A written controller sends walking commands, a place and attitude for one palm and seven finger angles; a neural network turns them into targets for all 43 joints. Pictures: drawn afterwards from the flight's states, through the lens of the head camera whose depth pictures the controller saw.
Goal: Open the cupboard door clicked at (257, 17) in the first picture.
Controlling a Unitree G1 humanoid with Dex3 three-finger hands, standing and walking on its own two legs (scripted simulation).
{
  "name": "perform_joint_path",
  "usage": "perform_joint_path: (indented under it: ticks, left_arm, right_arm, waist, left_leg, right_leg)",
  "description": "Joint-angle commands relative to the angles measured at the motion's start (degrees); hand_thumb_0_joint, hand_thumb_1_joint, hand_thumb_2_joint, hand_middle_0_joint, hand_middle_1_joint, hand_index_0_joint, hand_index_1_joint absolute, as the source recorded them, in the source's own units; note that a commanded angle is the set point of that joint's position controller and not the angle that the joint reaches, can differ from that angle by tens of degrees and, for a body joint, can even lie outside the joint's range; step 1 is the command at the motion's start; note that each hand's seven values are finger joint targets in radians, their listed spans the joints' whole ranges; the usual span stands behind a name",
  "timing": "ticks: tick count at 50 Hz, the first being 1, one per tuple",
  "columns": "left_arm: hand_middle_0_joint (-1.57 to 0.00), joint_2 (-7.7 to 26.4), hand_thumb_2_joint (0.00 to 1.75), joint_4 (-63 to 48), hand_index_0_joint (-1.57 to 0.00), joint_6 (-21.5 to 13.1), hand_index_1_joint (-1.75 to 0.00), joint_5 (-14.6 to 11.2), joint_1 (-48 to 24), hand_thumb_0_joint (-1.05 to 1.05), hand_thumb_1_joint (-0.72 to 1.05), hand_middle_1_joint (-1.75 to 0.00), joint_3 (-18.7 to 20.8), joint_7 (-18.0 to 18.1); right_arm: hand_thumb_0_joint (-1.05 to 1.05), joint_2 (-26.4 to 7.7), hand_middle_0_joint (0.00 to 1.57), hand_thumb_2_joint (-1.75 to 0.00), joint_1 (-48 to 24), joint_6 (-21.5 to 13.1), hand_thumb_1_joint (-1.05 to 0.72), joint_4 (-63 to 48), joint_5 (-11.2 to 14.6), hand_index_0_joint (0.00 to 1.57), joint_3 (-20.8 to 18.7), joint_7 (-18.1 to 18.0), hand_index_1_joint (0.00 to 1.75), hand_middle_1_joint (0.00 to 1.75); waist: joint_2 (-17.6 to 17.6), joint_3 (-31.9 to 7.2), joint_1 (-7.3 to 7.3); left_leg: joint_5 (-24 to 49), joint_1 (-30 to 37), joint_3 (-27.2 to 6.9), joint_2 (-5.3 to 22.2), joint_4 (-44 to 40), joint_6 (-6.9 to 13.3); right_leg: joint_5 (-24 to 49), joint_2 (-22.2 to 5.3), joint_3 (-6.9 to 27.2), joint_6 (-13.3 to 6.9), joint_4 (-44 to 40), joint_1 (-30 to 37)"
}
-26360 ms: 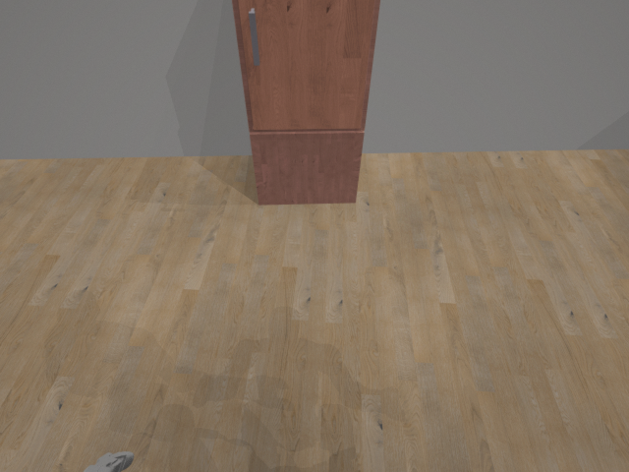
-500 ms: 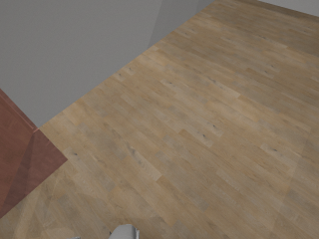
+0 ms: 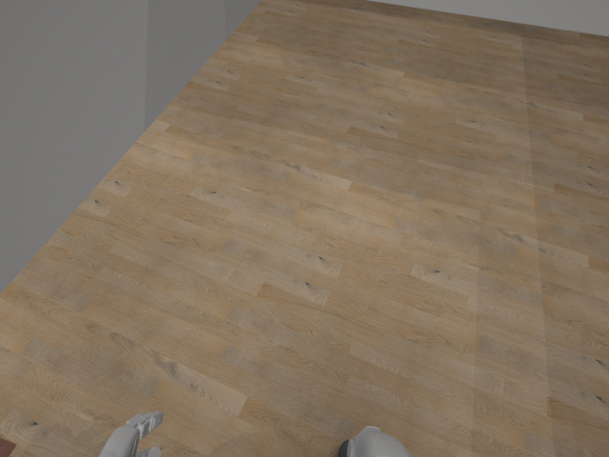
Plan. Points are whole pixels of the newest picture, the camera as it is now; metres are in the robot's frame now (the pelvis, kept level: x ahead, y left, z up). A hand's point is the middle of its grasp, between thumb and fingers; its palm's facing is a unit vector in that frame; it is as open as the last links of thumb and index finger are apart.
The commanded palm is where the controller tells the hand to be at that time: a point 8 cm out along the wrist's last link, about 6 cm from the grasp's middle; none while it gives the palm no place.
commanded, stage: walk to a spot facing it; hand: left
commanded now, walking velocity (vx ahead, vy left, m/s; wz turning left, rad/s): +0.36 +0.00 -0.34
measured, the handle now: out of the picture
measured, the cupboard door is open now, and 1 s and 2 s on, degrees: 41 41 41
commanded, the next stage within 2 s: turn to face it in 0.66 s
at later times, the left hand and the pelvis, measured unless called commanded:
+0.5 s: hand (201, 377) +0.26 +0.18 -0.19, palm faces -0.10 -0.98 -0.17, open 7.3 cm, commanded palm none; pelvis +0.24 -0.01 -0.01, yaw -8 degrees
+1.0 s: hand (285, 224) +0.56 +0.06 -0.16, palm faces -0.12 -0.98 -0.17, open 7.2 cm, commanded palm none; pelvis +0.43 -0.10 +0.01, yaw -7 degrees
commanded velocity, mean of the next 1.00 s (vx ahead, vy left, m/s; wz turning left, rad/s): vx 0.25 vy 0.00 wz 0.00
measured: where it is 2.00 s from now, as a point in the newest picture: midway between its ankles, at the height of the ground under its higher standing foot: (354, 339)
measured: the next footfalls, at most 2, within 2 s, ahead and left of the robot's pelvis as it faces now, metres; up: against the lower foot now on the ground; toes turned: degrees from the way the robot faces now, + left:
right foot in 0.04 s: +0.15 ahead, -0.12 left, +0.00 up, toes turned -8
left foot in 0.42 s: +0.34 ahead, +0.09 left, +0.00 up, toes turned +1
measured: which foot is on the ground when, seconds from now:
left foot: down 0.00-0.04, up 0.06-0.40, down 0.42-0.82, up 0.84-1.00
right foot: up 0.00-0.02, down 0.04-0.42, up 0.44-0.80, down 0.82-1.00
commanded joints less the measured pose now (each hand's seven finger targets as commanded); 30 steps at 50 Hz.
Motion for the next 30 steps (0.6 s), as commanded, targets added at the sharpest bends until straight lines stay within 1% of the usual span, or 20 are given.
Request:
perform_joint_path:
  ticks: [1, 2, 3, 4, 6, 7, 8, 10, 14, 16, 17, 19, 20, 21, 22, 23, 25, 27, 28, 30]
  left_arm:
    - [-0.2, 9.0, 0.9, 1.7, -0.2, -2.7, -0.3, 0.4, 17.3, 0.0, 0.9, -0.3, 2.8, 1.4]
    - [-0.2, 15.7, 0.9, 3.6, -0.2, -3.0, -0.3, -0.1, 24.9, 0.0, 0.9, -0.3, 4.4, 2.7]
    - [-0.2, 16.0, 0.9, 3.5, -0.2, -2.8, -0.3, -1.2, 22.4, 0.0, 0.9, -0.3, 4.4, 3.5]
    - [-0.2, 13.5, 0.9, 2.2, -0.2, -2.6, -0.3, -1.4, 16.6, 0.0, 0.9, -0.3, 3.7, 3.8]
    - [-0.2, 8.0, 0.9, -0.2, -0.2, -3.3, -0.3, -1.0, 8.1, 0.0, 0.9, -0.3, 1.9, 4.1]
    - [-0.2, 6.5, 0.9, -0.4, -0.2, -3.6, -0.3, -0.8, 6.0, 0.0, 0.9, -0.3, 1.6, 4.3]
    - [-0.2, 5.7, 0.9, -0.2, -0.2, -4.1, -0.3, -0.6, 6.1, 0.0, 0.9, -0.3, 1.4, 4.3]
    - [-0.2, 5.9, 0.9, 0.8, -0.2, -4.8, -0.3, -0.5, 6.3, 0.0, 0.9, -0.3, 1.4, 4.3]
    - [-0.2, 6.2, 0.9, 3.6, -0.2, -5.3, -0.3, -0.7, 9.2, 0.0, 0.9, -0.3, 1.4, 3.8]
    - [-0.2, 6.1, 0.9, 4.5, -0.2, -5.3, -0.3, -0.7, 9.9, 0.0, 0.9, -0.3, 1.5, 3.8]
    - [-0.2, 6.0, 0.9, 5.0, -0.2, -5.2, -0.3, -0.8, 10.3, 0.0, 0.9, -0.3, 1.4, 3.8]
    - [-0.2, 4.9, 0.9, 4.7, -0.2, -5.0, -0.3, -1.0, 9.2, 0.0, 0.9, -0.3, 1.2, 3.7]
    - [-0.2, 2.7, 0.9, 4.0, -0.2, -4.9, -0.3, -0.9, 9.3, 0.0, 0.9, -0.3, 0.8, 3.5]
    - [-0.2, -0.3, 0.9, 3.4, -0.2, -4.9, -0.3, -1.4, 11.9, 0.0, 0.9, -0.3, -0.1, 3.1]
    - [-0.2, 1.0, 0.9, 1.5, -0.2, -5.2, -0.3, -0.9, 7.7, 0.0, 0.9, -0.3, -0.4, 3.2]
    - [-0.2, 1.6, 0.9, 1.3, -0.2, -5.2, -0.3, -0.4, 5.2, 0.0, 0.9, -0.3, 0.0, 3.2]
    - [-0.2, 0.7, 0.9, 1.9, -0.2, -4.9, -0.3, -0.2, 2.7, 0.0, 0.9, -0.3, 0.4, 2.7]
    - [-0.2, -1.1, 0.9, 2.7, -0.2, -4.0, -0.3, -0.1, 4.9, 0.0, 0.9, -0.3, 0.0, 2.1]
    - [-0.2, -1.5, 0.9, 2.8, -0.2, -3.6, -0.3, -0.2, 5.3, 0.0, 0.9, -0.3, -0.1, 1.9]
    - [-0.2, -2.3, 0.9, 2.6, -0.2, -2.9, -0.3, -0.2, 4.4, 0.0, 0.9, -0.3, -0.4, 1.9]
  right_arm:
    - [0.0, -8.3, 0.2, -0.9, -3.8, -1.4, -0.9, -4.6, 1.1, 0.2, -1.3, 0.1, 0.3, 0.3]
    - [0.0, -4.1, 0.2, -0.9, -6.3, -1.4, -0.9, -7.6, 2.2, 0.2, -0.5, 0.4, 0.3, 0.3]
    - [0.0, -6.9, 0.2, -0.9, -9.3, -1.3, -0.9, -7.9, 1.9, 0.2, -1.0, 0.1, 0.3, 0.3]
    - [0.0, -7.1, 0.2, -0.9, -9.5, -1.4, -0.9, -7.3, 1.9, 0.2, -1.4, 0.2, 0.3, 0.3]
    - [0.0, -6.3, 0.2, -0.9, -8.1, -0.6, -0.9, -4.4, 1.0, 0.2, -1.7, -0.1, 0.3, 0.3]
    - [0.0, -5.3, 0.2, -0.9, -6.1, -0.1, -0.9, -3.1, 0.7, 0.2, -1.5, 0.1, 0.3, 0.3]
    - [0.0, -4.1, 0.2, -0.9, -4.9, 0.4, -0.9, -2.4, 0.5, 0.2, -1.4, 0.3, 0.3, 0.3]
    - [0.0, -2.8, 0.2, -0.9, -4.1, 0.5, -0.9, -2.1, 0.6, 0.2, -1.2, 0.7, 0.3, 0.3]
    - [0.0, -1.7, 0.2, -0.9, -9.6, -0.3, -0.9, -3.6, 0.7, 0.2, -1.2, 1.5, 0.3, 0.3]
    - [0.0, -1.9, 0.2, -0.9, -10.7, -0.8, -0.9, -4.1, 0.6, 0.2, -1.4, 1.5, 0.3, 0.3]
    - [0.0, -2.4, 0.2, -0.9, -10.7, -1.1, -0.9, -3.9, 0.6, 0.2, -1.6, 1.5, 0.3, 0.3]
    - [0.0, -4.8, 0.2, -0.9, -4.9, -1.7, -0.9, -1.7, 0.4, 0.2, -2.1, 0.9, 0.3, 0.3]
    - [0.0, -8.8, 0.2, -0.9, 1.8, -2.1, -0.9, 0.4, -0.1, 0.2, -3.1, 0.3, 0.3, 0.3]
    - [0.0, -14.5, 0.2, -0.9, 8.4, -2.0, -0.9, 1.7, -1.0, 0.2, -4.3, -0.2, 0.3, 0.3]
    - [0.0, -14.1, 0.2, -0.9, 9.7, -1.2, -0.9, 1.3, -0.5, 0.2, -4.2, -0.5, 0.3, 0.3]
    - [0.0, -11.9, 0.2, -0.9, 7.1, -1.2, -0.9, 0.7, -0.5, 0.2, -3.7, -0.5, 0.3, 0.3]
    - [0.0, -7.2, 0.2, -0.9, 2.2, -2.1, -0.9, 0.2, -0.1, 0.2, -2.4, -0.7, 0.3, 0.3]
    - [0.0, -5.6, 0.2, -0.9, 0.3, -3.0, -0.9, 0.8, 0.2, 0.2, -1.9, -1.1, 0.3, 0.3]
    - [0.0, -5.9, 0.2, -0.9, 0.3, -3.1, -0.9, 1.2, 0.3, 0.2, -1.9, -1.1, 0.3, 0.3]
    - [0.0, -5.5, 0.2, -0.9, 0.6, -3.0, -0.9, 1.7, 0.4, 0.2, -2.0, -0.9, 0.3, 0.3]
  waist:
    - [-8.6, -11.3, 11.16]
    - [-23.3, -15.2, 13.31]
    - [-16.5, -11.7, 12.26]
    - [-12.0, -7.2, 9.25]
    - [-9.3, -5.0, 3.72]
    - [-9.1, -5.4, 2.17]
    - [-7.5, -5.7, 1.31]
    - [-5.1, -6.3, 0.49]
    - [-4.7, -3.1, 2.38]
    - [-4.0, -2.8, 2.2]
    - [-3.8, -2.2, 1.87]
    - [-0.1, -3.3, -1.37]
    - [7.9, -6.8, -4.07]
    - [19.8, -11.7, -5.24]
    - [15.2, -9.2, -6.18]
    - [10.6, -5.8, -4.98]
    - [6.5, 0.0, -2.31]
    - [6.0, -0.5, 0.14]
    - [6.6, -2.5, 0.58]
    - [7.6, -3.1, 0.64]
  left_leg:
    - [16.8, -24.0, 3.8, 2.4, 24.6, 4.3]
    - [-14.1, -37.3, 0.5, -5.6, 43.9, 2.6]
    - [-13.3, -41.8, -9.7, -2.5, 51.1, 3.7]
    - [-7.3, -42.8, -11.1, 0.6, 51.7, 3.6]
    - [-1.2, -34.5, -12.3, 2.4, 45.3, 2.2]
    - [0.3, -30.1, -11.4, 2.3, 41.2, 2.1]
    - [1.7, -27.7, -10.3, 1.5, 37.9, 1.8]
    - [4.4, -25.9, -9.3, 0.7, 30.3, 1.6]
    - [8.6, -23.4, -7.5, -2.1, 16.4, 1.8]
    - [11.0, -20.5, -7.0, -3.1, 10.7, 2.1]
    - [12.4, -17.5, -6.5, -3.6, 8.0, 2.3]
    - [11.9, -5.7, -6.7, -4.2, 3.3, 3.8]
    - [6.0, 4.2, -17.1, 2.5, -0.5, 7.3]
    - [-3.3, 12.8, -35.6, 16.3, -8.0, 13.7]
    - [-7.0, 11.0, -41.4, 19.9, -11.5, 17.2]
    - [-8.5, 5.6, -40.3, 18.8, -13.4, 16.9]
    - [-0.8, -4.5, -31.0, 15.3, -14.7, 14.1]
    - [10.2, -3.9, -20.5, 11.8, -14.2, 12.1]
    - [15.2, -2.9, -16.5, 10.7, -13.6, 12.0]
    - [17.7, -3.7, -10.7, 9.2, -13.5, 11.8]
  right_leg:
    - [-6.7, -3.6, 9.5, -6.6, -11.6, 40.4]
    - [-7.9, -19.9, 37.4, -13.1, -23.9, 45.4]
    - [-9.3, -20.6, 40.0, -15.0, -27.5, 41.9]
    - [-13.0, -20.0, 35.9, -15.4, -28.3, 35.5]
    - [-2.8, -14.5, 24.3, -11.3, -28.0, 22.1]
    - [1.9, -12.7, 19.3, -10.6, -27.9, 19.2]
    - [5.8, -11.1, 16.5, -10.3, -27.8, 17.4]
    - [7.1, -10.3, 14.7, -10.9, -27.9, 17.8]
    - [5.0, -9.2, 14.6, -10.7, -28.5, 19.1]
    - [3.8, -9.0, 14.8, -9.7, -27.0, 20.3]
    - [3.6, -8.6, 14.6, -8.9, -25.9, 19.2]
    - [5.2, -5.5, 11.5, -7.0, -17.5, 13.6]
    - [4.4, -1.1, 8.6, -4.7, -4.1, 6.2]
    - [-12.4, 5.7, 0.7, -2.1, 14.4, -3.9]
    - [-16.5, 4.5, 5.8, -2.4, 24.9, -8.6]
    - [-13.0, 2.0, 7.5, -2.3, 30.2, -11.0]
    - [-4.8, -1.7, 8.4, -1.4, 31.8, -10.7]
    - [-1.4, -2.6, 7.4, -0.1, 26.0, -8.6]
    - [-1.2, -2.6, 6.4, 0.2, 21.9, -6.9]
    - [0.5, -2.6, 4.2, 0.5, 13.3, -3.0]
